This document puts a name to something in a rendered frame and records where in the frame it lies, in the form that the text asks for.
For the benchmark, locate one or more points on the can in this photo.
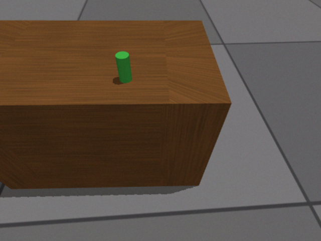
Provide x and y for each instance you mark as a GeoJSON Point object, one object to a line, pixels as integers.
{"type": "Point", "coordinates": [123, 66]}

